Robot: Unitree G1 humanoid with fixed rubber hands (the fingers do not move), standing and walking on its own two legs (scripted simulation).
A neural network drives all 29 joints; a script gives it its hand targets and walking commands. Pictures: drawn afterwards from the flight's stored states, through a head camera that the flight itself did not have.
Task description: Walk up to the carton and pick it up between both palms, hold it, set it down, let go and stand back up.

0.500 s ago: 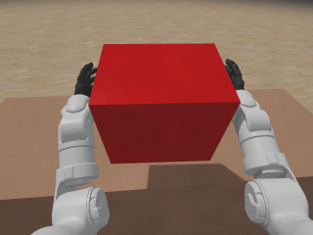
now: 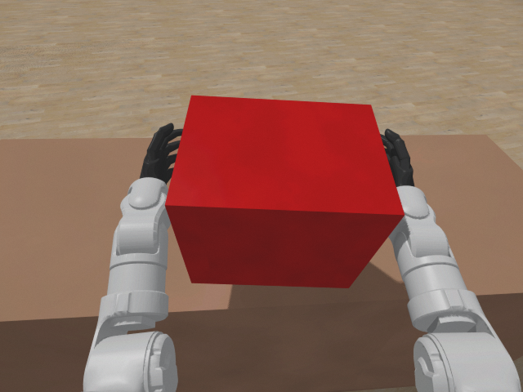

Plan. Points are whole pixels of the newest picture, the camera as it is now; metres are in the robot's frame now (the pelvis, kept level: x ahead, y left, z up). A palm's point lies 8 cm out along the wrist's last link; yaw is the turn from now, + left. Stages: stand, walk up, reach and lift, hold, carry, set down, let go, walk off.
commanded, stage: set down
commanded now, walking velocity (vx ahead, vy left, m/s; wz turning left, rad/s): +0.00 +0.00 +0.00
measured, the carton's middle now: (276, 199) +0.37 -0.01 +0.12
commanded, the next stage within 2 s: none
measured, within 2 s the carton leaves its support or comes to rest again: rests again in 1.76 s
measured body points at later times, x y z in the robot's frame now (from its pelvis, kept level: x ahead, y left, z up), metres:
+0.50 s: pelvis +0.00 +0.00 +0.00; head -0.01 +0.03 +0.45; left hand +0.40 +0.17 +0.13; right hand +0.38 -0.19 +0.13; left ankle +0.01 +0.12 -0.75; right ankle -0.01 -0.12 -0.75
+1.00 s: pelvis +0.01 +0.00 +0.00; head +0.01 +0.02 +0.45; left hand +0.42 +0.16 +0.09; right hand +0.38 -0.20 +0.10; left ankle +0.01 +0.12 -0.75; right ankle -0.01 -0.12 -0.75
